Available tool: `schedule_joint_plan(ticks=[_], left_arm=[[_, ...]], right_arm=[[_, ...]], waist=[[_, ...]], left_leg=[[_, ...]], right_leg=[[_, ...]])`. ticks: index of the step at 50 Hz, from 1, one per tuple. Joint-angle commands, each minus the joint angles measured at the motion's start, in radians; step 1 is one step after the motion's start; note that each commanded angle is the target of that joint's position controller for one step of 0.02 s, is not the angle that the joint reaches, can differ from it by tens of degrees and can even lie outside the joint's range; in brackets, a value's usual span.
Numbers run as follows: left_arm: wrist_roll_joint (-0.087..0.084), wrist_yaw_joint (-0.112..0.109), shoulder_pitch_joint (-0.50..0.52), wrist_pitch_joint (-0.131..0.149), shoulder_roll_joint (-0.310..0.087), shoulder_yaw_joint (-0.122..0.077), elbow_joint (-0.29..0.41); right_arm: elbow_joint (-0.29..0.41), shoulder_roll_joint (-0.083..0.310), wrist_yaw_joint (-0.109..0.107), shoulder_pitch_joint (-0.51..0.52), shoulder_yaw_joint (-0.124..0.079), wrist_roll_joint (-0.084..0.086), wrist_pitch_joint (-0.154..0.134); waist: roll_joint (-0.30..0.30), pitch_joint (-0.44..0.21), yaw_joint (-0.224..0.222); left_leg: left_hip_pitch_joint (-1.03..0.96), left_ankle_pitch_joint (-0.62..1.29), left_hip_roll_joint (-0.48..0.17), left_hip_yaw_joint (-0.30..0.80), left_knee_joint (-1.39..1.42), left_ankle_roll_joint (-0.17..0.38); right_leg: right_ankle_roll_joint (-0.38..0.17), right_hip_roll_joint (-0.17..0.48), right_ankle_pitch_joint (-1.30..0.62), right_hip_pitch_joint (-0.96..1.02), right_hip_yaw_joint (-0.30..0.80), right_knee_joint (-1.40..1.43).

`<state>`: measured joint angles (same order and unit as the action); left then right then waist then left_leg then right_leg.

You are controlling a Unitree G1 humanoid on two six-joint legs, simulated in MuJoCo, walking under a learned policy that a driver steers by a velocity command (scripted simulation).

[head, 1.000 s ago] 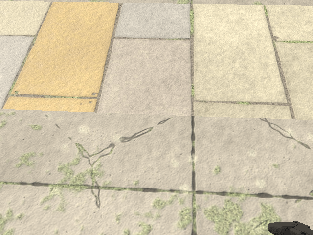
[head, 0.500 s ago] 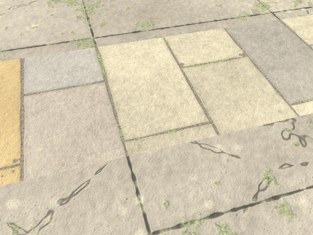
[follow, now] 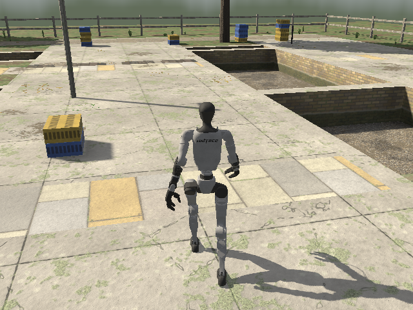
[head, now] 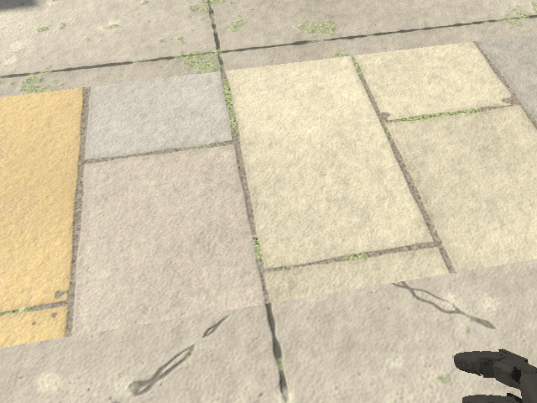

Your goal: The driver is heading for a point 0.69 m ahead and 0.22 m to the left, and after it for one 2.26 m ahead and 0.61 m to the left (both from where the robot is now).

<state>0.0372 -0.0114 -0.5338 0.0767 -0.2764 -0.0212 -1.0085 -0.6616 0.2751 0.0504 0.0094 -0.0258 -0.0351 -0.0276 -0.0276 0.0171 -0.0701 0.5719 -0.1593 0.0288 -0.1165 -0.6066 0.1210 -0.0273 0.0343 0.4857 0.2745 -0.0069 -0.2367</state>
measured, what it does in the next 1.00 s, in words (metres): walks ahead, turning left: right foot, then left foot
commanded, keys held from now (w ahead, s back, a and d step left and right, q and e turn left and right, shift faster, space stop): w+q+shift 0.58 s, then q+shift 0.18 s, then e+shift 0.24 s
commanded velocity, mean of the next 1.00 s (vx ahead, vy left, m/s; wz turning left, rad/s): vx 0.76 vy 0.00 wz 0.65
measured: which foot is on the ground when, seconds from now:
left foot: down 0.00-0.44, up 0.46-0.80, down 0.82-1.00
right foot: down 0.00-0.02, up 0.04-0.40, down 0.42-0.82, up 0.84-1.00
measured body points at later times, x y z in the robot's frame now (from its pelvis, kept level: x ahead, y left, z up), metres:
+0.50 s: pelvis +0.45 +0.04 +0.01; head +0.48 +0.04 +0.46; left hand +0.58 +0.35 -0.05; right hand +0.56 -0.25 -0.11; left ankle +0.21 +0.08 -0.62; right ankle +0.58 -0.06 -0.71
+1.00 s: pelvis +0.75 +0.20 +0.01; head +0.79 +0.24 +0.46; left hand +0.65 +0.43 -0.13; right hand +1.01 +0.11 -0.11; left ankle +0.81 +0.29 -0.71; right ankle +0.80 +0.04 -0.62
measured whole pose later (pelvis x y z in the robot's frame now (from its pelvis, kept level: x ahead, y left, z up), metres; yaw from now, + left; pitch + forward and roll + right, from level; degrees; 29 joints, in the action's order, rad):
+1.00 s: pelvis +0.75 +0.20 +0.01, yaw +39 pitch -1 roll +0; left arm 0.01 -0.02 -0.25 -0.01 -0.22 -0.01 -0.81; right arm -0.75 0.21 -0.01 -0.13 0.00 -0.02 -0.03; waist -0.01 0.15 -0.03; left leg 0.41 -0.14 0.09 -0.12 -0.55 0.15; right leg 0.02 0.04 0.45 -0.47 0.05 -1.26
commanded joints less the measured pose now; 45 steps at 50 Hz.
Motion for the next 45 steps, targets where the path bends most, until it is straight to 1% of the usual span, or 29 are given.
schedule_joint_plan(ticks=[1,2,3,5,7,9,13,15,18,20,21,22,23,24,25,26,28,30,32,34,36,37,39,40,41,42,43,44,45], left_arm=[[-0.023,0.006,0.028,0.025,-0.106,-0.016,0.12],[-0.009,0.021,0.092,0.055,-0.104,-0.019,0.144],[-0.01,0.023,0.234,0.065,-0.126,-0.025,0.192],[0.004,0.029,0.273,0.077,-0.102,-0.01,0.226],[0.032,0.034,0.255,0.045,-0.078,-0.002,0.246],[0.04,0.039,0.309,0.013,-0.068,0.002,0.284],[0.01,0.058,0.552,0.008,-0.059,0.023,0.392],[-0.008,0.063,0.587,0.01,-0.057,0.025,0.404],[-0.01,0.047,0.573,0.01,-0.106,0.009,0.406],[-0.012,0.02,0.383,0.015,-0.173,-0.024,0.358],[-0.008,-0.002,0.195,0.017,-0.212,-0.045,0.319],[0.022,-0.027,-0.019,0.021,-0.286,-0.069,0.299],[0.042,-0.019,0.06,0.016,-0.359,-0.084,0.309],[0.033,-0.011,0.176,0.009,-0.268,-0.08,0.327],[0.025,-0.007,0.24,0.007,-0.17,-0.058,0.338],[0.028,-0.003,0.249,0.006,-0.125,-0.048,0.318],[0.018,-0.003,0.211,0.018,-0.095,-0.036,0.263],[-0.007,0.01,0.188,0.037,-0.058,-0.027,0.222],[-0.02,0.014,0.22,0.048,-0.048,-0.025,0.213],[-0.025,0.015,0.307,0.058,-0.084,-0.032,0.227],[-0.033,0.008,0.306,0.059,-0.12,-0.043,0.224],[-0.038,0.001,0.286,0.056,-0.153,-0.05,0.223],[-0.053,-0.006,0.257,0.038,-0.204,-0.063,0.23],[-0.053,-0.008,0.253,0.029,-0.205,-0.062,0.232],[-0.051,-0.005,0.236,0.018,-0.171,-0.056,0.224],[-0.035,-0.005,0.127,-0.003,-0.064,-0.035,0.24],[-0.077,-0.018,-0.052,-0.025,-0.081,-0.025,0.254],[-0.06,-0.032,0.003,-0.041,-0.118,-0.024,0.223],[-0.046,-0.029,0.045,-0.05,-0.119,-0.024,0.22]], right_arm=[[-0.112,0.291,-0.041,-0.548,-0.104,-0.014,-0.008],[-0.132,0.284,-0.03,-0.538,-0.1,0.003,-0.01],[-0.138,0.254,-0.024,-0.458,-0.096,0.009,-0.014],[-0.15,0.19,-0.03,-0.394,-0.086,0.017,-0.021],[-0.159,0.136,-0.035,-0.349,-0.065,0.016,-0.026],[-0.164,0.13,-0.038,-0.359,-0.062,0.031,-0.043],[-0.144,0.162,-0.038,-0.366,-0.079,0.032,-0.065],[-0.142,0.191,-0.034,-0.394,-0.092,0.04,-0.07],[-0.146,0.214,-0.043,-0.429,-0.103,0.044,-0.064],[-0.149,0.259,-0.046,-0.43,-0.111,0.03,-0.057],[-0.144,0.261,-0.039,-0.394,-0.111,0.022,-0.06],[-0.114,0.129,-0.039,-0.385,-0.075,0.019,-0.071],[-0.038,0.021,-0.037,-0.479,-0.043,0.079,-0.071],[-0.067,0.096,-0.049,-0.422,-0.042,0.053,-0.05],[-0.071,0.129,-0.041,-0.342,-0.05,0.032,-0.039],[-0.07,0.124,-0.029,-0.298,-0.05,0.025,-0.03],[-0.038,0.087,-0.001,-0.247,-0.044,0.0,-0.002],[0.005,0.052,0.012,-0.182,-0.031,0.002,0.026],[0.046,0.041,0.012,-0.124,-0.023,0.0,0.031],[0.089,0.036,0.024,-0.088,-0.008,0.001,0.024],[0.069,0.051,0.041,-0.086,-0.011,0.0,0.019],[0.057,0.063,0.045,-0.119,-0.016,-0.002,0.017],[0.007,0.095,0.036,-0.28,-0.032,-0.02,0.014],[-0.045,0.12,0.022,-0.426,-0.048,-0.031,0.009],[-0.081,0.151,0.0,-0.468,-0.062,-0.037,0.003],[-0.055,0.251,-0.02,-0.394,-0.077,-0.027,-0.003],[0.008,0.263,-0.027,-0.392,-0.077,0.0,-0.006],[0.028,0.189,-0.05,-0.332,-0.065,0.023,0.004],[0.019,0.124,-0.06,-0.254,-0.04,0.029,0.005]], waist=[[0.169,-0.321,0.259],[0.23,-0.348,0.22],[0.159,-0.176,0.203],[0.02,-0.044,0.127],[0.046,0.022,0.044],[0.059,0.081,0.028],[0.071,0.153,0.071],[0.072,0.111,0.101],[0.076,0.052,0.105],[0.051,-0.1,0.012],[0.037,-0.195,-0.096],[-0.088,-0.342,-0.156],[-0.448,-0.449,-0.021],[-0.275,-0.301,-0.007],[-0.128,-0.183,-0.014],[-0.033,-0.1,-0.006],[-0.07,-0.028,0.029],[-0.064,0.029,0.053],[-0.046,0.055,0.082],[-0.073,0.092,0.13],[-0.037,0.073,0.128],[-0.036,0.046,0.141],[-0.042,-0.06,0.206],[-0.042,-0.129,0.261],[0.022,-0.14,0.272],[0.246,-0.172,0.163],[0.207,-0.511,0.125],[0.066,-0.502,0.152],[0.033,-0.325,0.107]], left_leg=[[-0.997,-0.574,-0.198,0.481,0.093,0.183],[-1.007,-0.703,-0.323,0.943,0.316,0.218],[-0.909,-0.541,-0.291,0.878,0.34,0.201],[-0.63,-0.314,-0.238,0.67,0.377,0.185],[-0.421,-0.281,-0.163,0.569,0.417,0.188],[-0.301,-0.286,-0.141,0.533,0.473,0.206],[-0.117,-0.113,-0.062,0.451,0.547,0.159],[-0.143,0.024,-0.074,0.455,0.547,0.124],[-0.356,0.267,-0.104,0.486,0.429,0.077],[-0.442,0.578,-0.079,0.459,0.119,0.036],[-0.336,0.549,-0.031,0.429,-0.144,0.015],[-0.174,0.174,0.029,0.361,-0.509,0.016],[0.098,-0.336,0.113,0.259,-0.765,-0.005],[0.205,-0.238,0.014,0.236,-0.84,0.012],[0.221,-0.158,-0.035,0.212,-0.801,0.01],[0.192,-0.123,-0.071,0.204,-0.756,0.001],[0.174,-0.12,-0.114,0.199,-0.714,-0.013],[0.219,-0.106,-0.134,0.176,-0.698,-0.024],[0.194,-0.038,-0.11,0.121,-0.612,-0.04],[0.089,0.088,-0.105,0.083,-0.335,-0.046],[-0.104,0.243,-0.028,-0.027,-0.123,-0.038],[-0.182,0.254,0.011,-0.054,-0.08,-0.025],[-0.399,0.215,0.065,-0.024,-0.047,0.023],[-0.565,0.241,0.065,0.047,-0.015,0.054],[-0.675,0.362,0.008,0.126,0.079,0.075],[-0.787,1.152,-0.242,0.34,-0.035,0.089],[-1.007,1.445,-0.506,0.639,-0.035,0.256],[-0.852,1.129,-0.46,0.602,0.07,0.259],[-0.647,0.87,-0.416,0.513,0.15,0.24]], right_leg=[[-0.043,0.041,-0.766,-0.773,-0.086,-1.028],[-0.055,-0.081,-0.107,-0.966,0.05,-1.19],[-0.072,-0.028,-0.188,-1.083,0.122,-1.245],[-0.063,0.057,-0.265,-1.009,0.104,-1.101],[-0.019,0.077,-0.196,-0.923,0.097,-1.012],[0.024,0.096,-0.167,-0.938,0.072,-0.92],[0.084,0.065,-0.466,-0.795,0.013,-0.51],[0.077,0.03,-0.611,-0.662,0.005,-0.398],[0.061,0.003,-0.573,-0.602,0.029,-0.292],[0.041,-0.054,-0.361,-0.385,0.006,-0.29],[0.029,-0.014,-0.292,-0.158,0.013,-0.315],[0.004,0.225,0.102,0.07,0.261,-0.294],[-0.083,0.474,0.389,0.178,0.876,-0.02],[-0.1,0.429,0.462,0.048,0.857,0.014],[-0.093,0.382,0.307,-0.067,0.646,-0.022],[-0.084,0.342,0.079,-0.181,0.485,-0.022],[-0.059,0.287,-0.126,-0.292,0.281,-0.002],[-0.043,0.277,-0.399,-0.322,0.138,0.015],[-0.028,0.228,-0.799,-0.373,-0.039,0.012],[-0.018,0.205,-0.898,-0.458,-0.16,0.023],[0.0,0.15,-0.905,-0.483,-0.245,-0.008],[0.001,0.151,-1.04,-0.458,-0.254,-0.084],[-0.002,0.187,-1.195,-0.45,-0.228,-0.34],[0.002,0.193,-1.094,-0.497,-0.203,-0.534],[0.023,0.108,-0.609,-0.591,-0.208,-0.807],[0.044,-0.024,0.213,-0.761,-0.204,-1.214],[0.041,-0.029,0.167,-0.842,0.052,-1.373],[0.045,-0.019,0.012,-0.802,0.096,-1.337],[0.053,0.003,-0.031,-0.793,0.077,-1.253]])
